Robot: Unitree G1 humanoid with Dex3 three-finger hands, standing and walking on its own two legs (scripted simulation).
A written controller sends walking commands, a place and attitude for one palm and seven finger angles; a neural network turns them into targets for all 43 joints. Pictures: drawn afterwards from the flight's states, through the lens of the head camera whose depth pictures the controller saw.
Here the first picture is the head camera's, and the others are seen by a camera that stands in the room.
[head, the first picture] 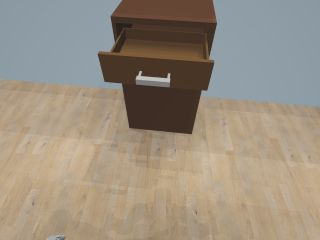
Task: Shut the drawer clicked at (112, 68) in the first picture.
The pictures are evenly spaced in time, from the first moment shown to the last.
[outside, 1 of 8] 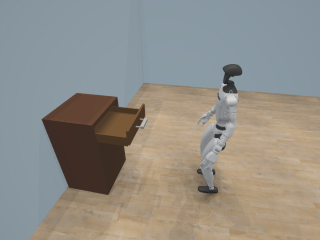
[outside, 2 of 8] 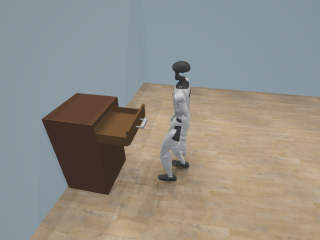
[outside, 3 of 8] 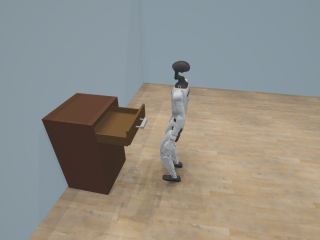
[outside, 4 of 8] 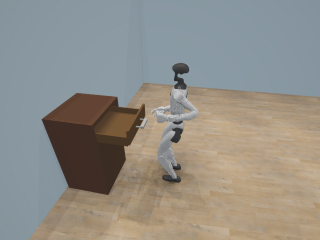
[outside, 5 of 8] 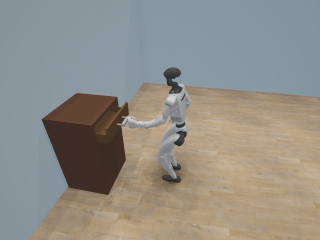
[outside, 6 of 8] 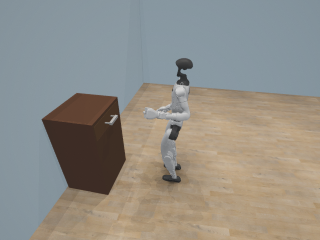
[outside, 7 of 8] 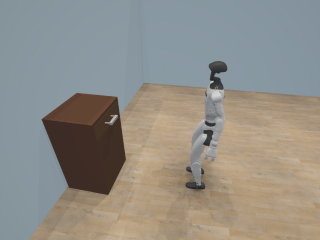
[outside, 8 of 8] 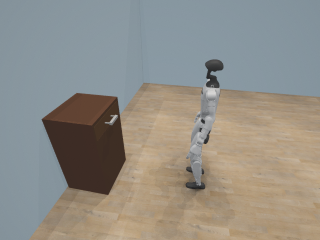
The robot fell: no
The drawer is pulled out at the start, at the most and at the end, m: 0.29 0.29 0.00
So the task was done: yes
